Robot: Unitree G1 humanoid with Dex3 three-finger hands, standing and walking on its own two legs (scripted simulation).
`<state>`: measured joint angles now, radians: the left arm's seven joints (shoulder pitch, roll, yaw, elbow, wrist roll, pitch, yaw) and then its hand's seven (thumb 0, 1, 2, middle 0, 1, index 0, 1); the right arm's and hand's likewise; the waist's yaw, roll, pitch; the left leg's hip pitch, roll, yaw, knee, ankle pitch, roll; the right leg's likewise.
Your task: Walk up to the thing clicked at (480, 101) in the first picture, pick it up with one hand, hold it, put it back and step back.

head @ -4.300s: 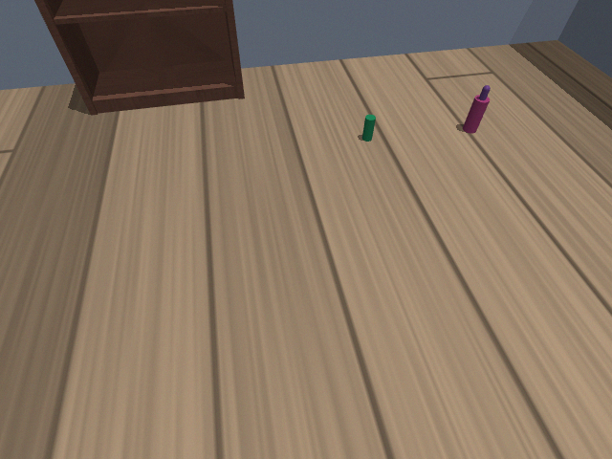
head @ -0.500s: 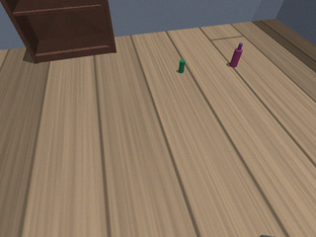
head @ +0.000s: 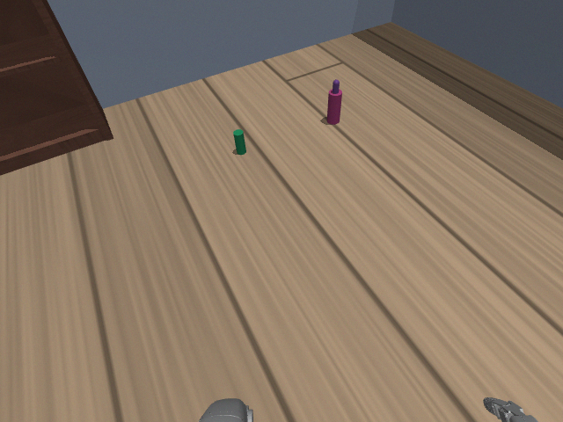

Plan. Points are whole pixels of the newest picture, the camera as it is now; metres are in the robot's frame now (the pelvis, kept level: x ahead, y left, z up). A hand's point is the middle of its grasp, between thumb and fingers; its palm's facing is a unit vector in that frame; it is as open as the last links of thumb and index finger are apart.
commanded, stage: walk up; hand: left
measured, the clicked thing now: (334, 101) +1.82 -0.18 -0.64
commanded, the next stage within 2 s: none
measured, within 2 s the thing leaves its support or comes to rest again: neither
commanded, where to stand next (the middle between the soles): +1.42 -0.31 m, yaw -15 degrees
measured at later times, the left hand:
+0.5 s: hand (173, 256) +0.44 +0.27 -0.13, palm faces -0.23 -0.92 -0.33, open 7.4 cm
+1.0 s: hand (246, 175) +0.67 +0.14 -0.12, palm faces -0.25 -0.89 -0.38, open 7.4 cm
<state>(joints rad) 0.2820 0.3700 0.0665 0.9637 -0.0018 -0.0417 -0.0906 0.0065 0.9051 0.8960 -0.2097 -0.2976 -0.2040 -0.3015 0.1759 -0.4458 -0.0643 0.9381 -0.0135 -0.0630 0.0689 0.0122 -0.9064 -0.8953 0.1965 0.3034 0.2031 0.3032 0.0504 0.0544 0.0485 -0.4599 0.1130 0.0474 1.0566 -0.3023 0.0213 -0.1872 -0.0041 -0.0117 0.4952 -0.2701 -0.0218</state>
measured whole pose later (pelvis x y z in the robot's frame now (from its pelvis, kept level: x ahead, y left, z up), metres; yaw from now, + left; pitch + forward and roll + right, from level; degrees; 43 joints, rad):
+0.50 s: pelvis +0.29 +0.01 +0.01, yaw -9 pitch -2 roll +1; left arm 0.22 0.48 0.06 0.89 0.00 -0.04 -0.10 0.01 0.91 0.90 -0.21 -0.30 -0.20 -0.30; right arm 0.34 -0.40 -0.06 0.89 -0.01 -0.12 0.05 0.01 -0.90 -0.89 0.20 0.30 0.21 0.30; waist -0.05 -0.07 0.04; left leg -0.09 0.06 0.20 0.38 -0.24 0.01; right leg -0.54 -0.06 0.07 0.94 -0.21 0.00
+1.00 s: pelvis +0.55 -0.10 +0.00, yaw -16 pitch -2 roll +0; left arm 0.29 0.37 0.04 0.89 -0.01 -0.08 -0.05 0.01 0.90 0.90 -0.21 -0.30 -0.21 -0.30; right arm 0.23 -0.43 -0.06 0.85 -0.01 -0.05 0.06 0.01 -0.90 -0.90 0.20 0.30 0.21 0.30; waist 0.03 0.06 0.07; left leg -0.53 0.12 -0.02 0.98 -0.23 0.00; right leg -0.15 0.04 -0.01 0.44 -0.26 -0.05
